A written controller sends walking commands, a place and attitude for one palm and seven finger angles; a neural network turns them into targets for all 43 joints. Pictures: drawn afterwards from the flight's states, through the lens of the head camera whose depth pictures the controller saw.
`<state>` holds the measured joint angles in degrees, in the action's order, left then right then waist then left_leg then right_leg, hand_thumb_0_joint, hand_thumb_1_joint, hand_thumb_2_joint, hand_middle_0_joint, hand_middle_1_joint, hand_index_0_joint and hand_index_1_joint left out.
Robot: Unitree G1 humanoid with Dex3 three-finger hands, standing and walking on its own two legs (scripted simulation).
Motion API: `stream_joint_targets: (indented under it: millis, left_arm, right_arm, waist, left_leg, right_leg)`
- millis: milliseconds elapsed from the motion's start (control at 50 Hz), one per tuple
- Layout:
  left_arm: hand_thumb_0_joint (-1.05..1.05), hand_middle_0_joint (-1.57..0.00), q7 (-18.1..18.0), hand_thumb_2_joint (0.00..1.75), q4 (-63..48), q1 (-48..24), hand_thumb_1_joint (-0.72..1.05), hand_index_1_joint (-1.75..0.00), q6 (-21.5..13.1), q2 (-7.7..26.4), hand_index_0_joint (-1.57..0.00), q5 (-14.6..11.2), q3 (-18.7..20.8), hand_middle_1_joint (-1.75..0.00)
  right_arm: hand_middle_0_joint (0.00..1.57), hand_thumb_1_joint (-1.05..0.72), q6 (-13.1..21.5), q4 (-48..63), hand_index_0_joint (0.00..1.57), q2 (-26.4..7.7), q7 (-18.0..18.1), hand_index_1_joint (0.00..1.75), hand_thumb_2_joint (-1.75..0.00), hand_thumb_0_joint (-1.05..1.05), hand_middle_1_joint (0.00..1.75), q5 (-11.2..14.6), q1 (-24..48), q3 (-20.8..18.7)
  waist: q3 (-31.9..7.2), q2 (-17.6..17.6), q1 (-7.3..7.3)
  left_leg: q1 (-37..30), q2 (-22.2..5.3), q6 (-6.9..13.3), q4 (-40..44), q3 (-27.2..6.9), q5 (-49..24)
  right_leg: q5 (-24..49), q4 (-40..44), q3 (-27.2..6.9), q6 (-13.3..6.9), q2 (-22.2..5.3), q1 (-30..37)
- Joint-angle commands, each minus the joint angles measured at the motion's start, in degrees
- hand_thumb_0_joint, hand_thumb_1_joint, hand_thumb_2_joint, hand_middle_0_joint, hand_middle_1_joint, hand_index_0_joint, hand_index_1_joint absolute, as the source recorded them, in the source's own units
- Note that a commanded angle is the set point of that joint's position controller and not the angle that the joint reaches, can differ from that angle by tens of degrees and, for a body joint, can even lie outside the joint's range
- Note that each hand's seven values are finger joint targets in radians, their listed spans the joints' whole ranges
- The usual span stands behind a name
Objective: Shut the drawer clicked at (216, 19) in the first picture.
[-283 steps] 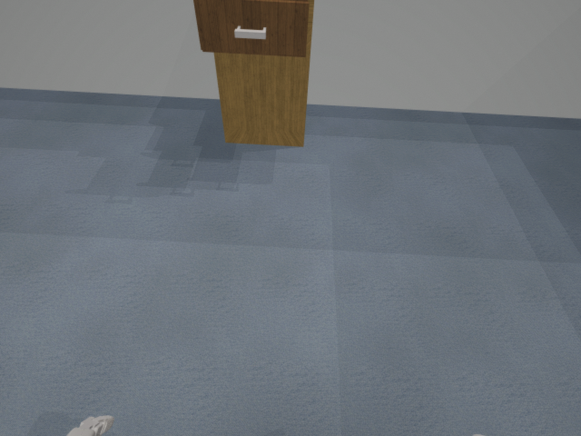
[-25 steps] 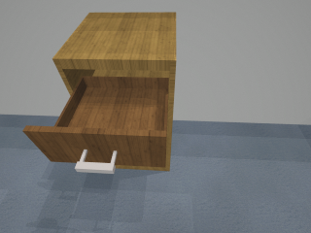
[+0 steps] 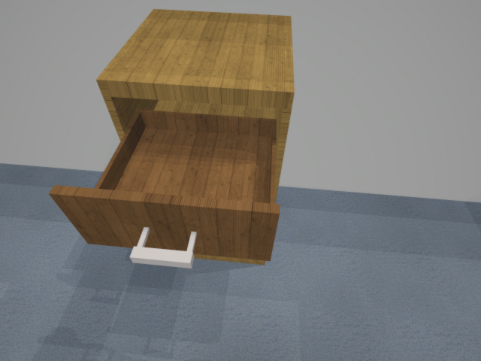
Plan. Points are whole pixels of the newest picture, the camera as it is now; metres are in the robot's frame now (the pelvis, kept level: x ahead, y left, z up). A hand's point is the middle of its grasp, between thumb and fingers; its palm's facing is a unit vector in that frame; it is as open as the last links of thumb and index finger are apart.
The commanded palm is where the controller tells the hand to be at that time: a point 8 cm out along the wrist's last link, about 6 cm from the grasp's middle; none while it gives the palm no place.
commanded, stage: come to a stop and stand still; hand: left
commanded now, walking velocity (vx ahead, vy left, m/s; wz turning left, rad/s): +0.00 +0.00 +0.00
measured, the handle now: (165, 246) +0.32 +0.16 -0.02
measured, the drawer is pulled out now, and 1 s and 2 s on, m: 0.30 0.30 0.28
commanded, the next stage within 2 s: look again from close up in 0.44 s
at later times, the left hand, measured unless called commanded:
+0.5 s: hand out of the picture +0.04 +0.20 -0.16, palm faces +0.00 -0.97 -0.22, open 7.4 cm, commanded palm none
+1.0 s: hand out of the picture +0.02 +0.17 -0.16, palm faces +0.00 -0.98 -0.20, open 7.4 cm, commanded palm none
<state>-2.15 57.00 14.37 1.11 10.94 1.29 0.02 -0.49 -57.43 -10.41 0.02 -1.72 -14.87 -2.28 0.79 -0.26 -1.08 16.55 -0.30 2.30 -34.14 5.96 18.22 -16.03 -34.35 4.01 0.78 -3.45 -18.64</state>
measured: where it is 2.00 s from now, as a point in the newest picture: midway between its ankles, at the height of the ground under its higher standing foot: outside the picture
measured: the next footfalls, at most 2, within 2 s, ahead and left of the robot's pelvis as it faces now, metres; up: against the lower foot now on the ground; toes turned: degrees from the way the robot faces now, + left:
none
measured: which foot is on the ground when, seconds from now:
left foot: down 0.00-1.00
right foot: down 0.00-1.00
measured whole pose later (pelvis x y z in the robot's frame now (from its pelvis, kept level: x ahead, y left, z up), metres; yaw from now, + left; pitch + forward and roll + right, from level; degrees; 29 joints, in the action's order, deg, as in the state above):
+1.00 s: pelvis +0.02 +0.01 +0.01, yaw -1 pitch -2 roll +0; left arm -2.6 63.1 16.5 -0.2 7.8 1.1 -0.3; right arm 0.9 -66.8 -7.4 0.7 -0.5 -15.5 -0.9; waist 2.9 -0.2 -0.4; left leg 8.3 0.9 2.7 -25.0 7.1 15.3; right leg -13.8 -27.1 3.0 1.7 -3.8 -11.6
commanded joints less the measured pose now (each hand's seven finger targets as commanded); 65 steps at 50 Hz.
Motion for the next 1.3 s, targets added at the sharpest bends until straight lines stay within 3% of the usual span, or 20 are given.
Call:
stream_joint_targets:
  millis: [0,20,60,120,240,300,420,500,800,940,1140,1160,1180,1200,1220,1240,1260,1280]
  left_arm:
    - [0.00,-0.20,-0.6,0.90,-3.1,2.2,0.90,-0.30,-1.8,4.8,-0.20,-0.4,0.8,-0.30]
    - [0.00,-0.20,-0.6,0.90,-3.0,2.5,0.90,-0.30,-1.9,5.1,-0.20,-0.4,0.5,-0.30]
    - [0.00,-0.20,-0.8,0.90,-2.6,2.8,0.90,-0.30,-2.0,5.1,-0.20,-0.5,0.7,-0.30]
    - [0.00,-0.20,-0.9,0.90,-2.3,2.5,0.90,-0.30,-1.8,5.5,-0.20,-0.5,0.7,-0.30]
    - [0.00,-0.20,-0.9,0.90,-1.3,2.7,0.90,-0.30,-1.5,5.5,-0.20,-0.5,0.8,-0.30]
    - [0.00,-0.20,-1.0,0.90,-0.5,3.0,0.90,-0.30,-1.6,5.5,-0.20,-0.4,0.8,-0.30]
    - [0.00,-0.20,-0.9,0.90,0.7,3.1,0.90,-0.30,-1.4,5.4,-0.20,-0.5,0.7,-0.30]
    - [0.00,-0.20,-1.0,0.90,1.8,3.9,0.90,-0.30,-1.5,4.9,-0.20,-0.4,0.7,-0.30]
    - [0.00,-0.20,-1.1,0.90,4.1,5.7,0.90,-0.30,-2.0,3.4,-0.20,-0.5,0.6,-0.30]
    - [0.00,-0.20,-1.0,0.90,4.4,6.1,0.90,-0.30,-1.8,2.9,-0.20,-0.4,0.6,-0.30]
    - [0.00,-0.20,-1.0,0.90,4.7,7.0,0.90,-0.30,-2.0,2.3,-0.20,-0.3,0.7,-0.30]
    - [0.00,-0.20,-2.6,0.90,7.0,9.3,0.90,-0.30,-2.8,4.0,-0.20,0.2,0.6,-0.30]
    - [0.00,-0.22,-1.7,0.90,-81.0,-32.0,0.90,-0.32,-15.2,13.8,-0.22,-11.6,4.8,-0.32]
    - [0.00,-0.24,-4.5,0.90,-67.5,-7.8,0.90,-0.34,-12.2,10.9,-0.24,-7.0,4.8,-0.34]
    - [0.00,-0.26,-6.9,0.90,-56.6,8.6,0.90,-0.37,-4.0,-1.3,-0.26,-8.4,-2.0,-0.37]
    - [0.00,-0.28,-5.8,0.90,-59.0,6.5,0.90,-0.39,-3.1,-7.7,-0.28,-9.8,-7.6,-0.39]
    - [0.00,-0.30,-4.8,0.90,-62.9,4.1,0.90,-0.41,-5.3,-5.9,-0.30,-10.8,-6.8,-0.41]
    - [0.00,-0.32,-4.0,0.90,-63.5,3.9,0.90,-0.43,-7.8,-3.0,-0.32,-10.1,-4.5,-0.43]
  right_arm:
    - [0.20,-0.90,1.7,3.1,0.20,-6.6,0.7,0.30,-0.90,0.00,0.30,0.6,0.4,-0.5]
    - [0.20,-0.90,2.0,2.6,0.20,-6.7,0.8,0.30,-0.90,0.00,0.30,0.7,-0.1,-0.3]
    - [0.20,-0.90,2.0,1.8,0.20,-6.5,0.9,0.30,-0.90,0.00,0.30,0.8,0.0,-0.3]
    - [0.20,-0.90,1.8,1.3,0.20,-6.7,0.9,0.30,-0.90,0.00,0.30,0.8,0.8,-0.3]
    - [0.20,-0.90,1.7,0.0,0.20,-6.8,1.0,0.30,-0.90,0.00,0.30,0.9,2.0,-0.1]
    - [0.20,-0.90,1.7,-0.7,0.20,-6.4,1.0,0.30,-0.90,0.00,0.30,1.0,2.1,-0.1]
    - [0.20,-0.90,1.8,-2.4,0.20,-6.2,1.1,0.30,-0.90,0.00,0.30,1.1,1.2,0.2]
    - [0.20,-0.90,1.7,-3.6,0.20,-5.6,1.1,0.30,-0.90,0.00,0.30,1.2,0.6,0.4]
    - [0.20,-0.90,2.0,-7.4,0.20,-3.3,1.3,0.30,-0.90,0.00,0.30,1.4,-3.3,0.6]
    - [0.20,-0.90,1.9,-8.1,0.20,-2.5,1.3,0.30,-0.90,0.00,0.30,1.5,-4.0,0.6]
    - [0.20,-0.90,1.9,-8.5,0.20,-1.6,1.3,0.30,-0.90,0.00,0.30,1.6,-4.6,0.5]
    - [0.20,-0.90,2.4,-3.2,0.20,-4.3,1.3,0.30,-0.90,0.00,0.30,1.6,-0.3,0.9]
    - [0.20,-0.90,11.3,17.3,0.20,-14.5,3.6,0.30,-0.90,0.00,0.30,4.4,-1.7,0.4]
    - [0.20,-0.90,16.8,14.0,0.20,-10.0,5.3,0.30,-0.90,0.00,0.30,3.7,3.3,1.5]
    - [0.20,-0.90,19.1,13.6,0.20,-7.0,4.5,0.30,-0.90,0.00,0.30,4.6,3.5,0.7]
    - [0.20,-0.90,20.0,12.2,0.20,-8.6,3.9,0.30,-0.90,0.00,0.30,5.0,1.4,1.0]
    - [0.20,-0.90,21.2,15.3,0.20,-10.1,3.9,0.30,-0.90,0.00,0.30,5.1,2.6,0.3]
    - [0.20,-0.90,22.1,17.4,0.20,-11.4,3.7,0.30,-0.90,0.00,0.30,4.2,2.7,-0.2]
  waist:
    - [0.2,-2.9,1.52]
    - [-1.5,-2.3,1.49]
    - [-2.0,-1.5,1.19]
    - [-1.0,0.4,1.00]
    - [0.1,-1.8,1.06]
    - [0.1,-0.4,1.01]
    - [0.8,-1.3,1.15]
    - [1.7,0.3,1.17]
    - [2.2,0.6,1.16]
    - [4.5,-0.6,1.20]
    - [4.0,-0.1,1.11]
    - [3.5,8.8,2.18]
    - [-26.9,-3.3,-4.22]
    - [-26.1,-13.3,1.06]
    - [-13.0,-11.3,-0.38]
    - [-4.4,-5.2,-1.34]
    - [0.6,-3.3,-2.08]
    - [1.4,-0.5,-3.01]
  left_leg:
    - [-1.1,-7.6,1.1,13.1,-10.8,-9.3]
    - [-3.5,-7.5,1.1,12.1,-9.8,-15.5]
    - [-6.3,-7.1,0.8,10.6,-8.7,-20.4]
    - [-7.3,-6.9,0.7,11.0,-8.4,-19.9]
    - [-7.9,-6.6,0.3,12.2,-8.1,-19.5]
    - [-8.7,-6.3,0.1,11.9,-7.6,-19.1]
    - [-9.0,-6.4,0.1,13.4,-7.7,-19.0]
    - [-8.6,-6.1,0.1,14.0,-7.7,-15.1]
    - [-8.8,-6.1,0.0,14.3,-7.2,-13.7]
    - [-7.3,-6.2,0.0,15.4,-7.2,-9.8]
    - [-7.7,-6.3,0.0,15.2,-7.1,-9.4]
    - [-1.9,-7.8,-1.4,3.7,-6.0,-19.4]
    - [-17.0,-1.2,-1.4,10.1,-6.5,-21.2]
    - [-18.7,-3.2,-2.3,11.0,-6.2,-27.2]
    - [-9.9,-4.1,-4.4,13.4,-7.6,-23.3]
    - [-5.5,-3.1,-3.5,12.6,-7.9,-14.2]
    - [-1.3,-2.4,-2.6,10.5,-8.7,-6.4]
    - [2.6,-1.1,-2.2,7.8,-8.9,-1.0]
  right_leg:
    - [4.9,5.0,-2.8,-1.4,-1.4,2.7]
    - [7.4,5.0,-3.2,-1.5,-1.6,3.8]
    - [9.4,5.2,-3.5,-1.3,-2.3,3.9]
    - [10.0,6.2,-3.9,-1.2,-2.6,3.7]
    - [10.2,7.0,-3.7,-0.9,-2.9,4.7]
    - [11.1,7.7,-4.0,-0.9,-3.3,5.2]
    - [10.6,8.5,-3.6,-0.9,-3.4,6.0]
    - [9.2,9.8,-4.1,-0.9,-3.8,5.8]
    - [9.6,10.9,-4.6,-1.5,-4.1,5.6]
    - [6.9,11.6,-4.8,-1.6,-3.8,4.0]
    - [6.9,11.8,-5.2,-1.7,-3.8,3.3]
    - [25.9,10.1,-6.1,-1.5,-5.4,6.6]
    - [19.3,5.3,-1.3,-1.8,0.8,12.4]
    - [8.0,2.2,-0.6,-3.0,2.3,8.2]
    - [-0.9,0.3,1.7,-1.7,1.8,1.2]
    - [-1.1,1.2,2.0,-1.5,2.0,-1.2]
    - [-1.5,3.3,2.6,-1.4,2.1,-2.9]
    - [-2.2,4.3,2.9,-1.5,2.2,-4.7]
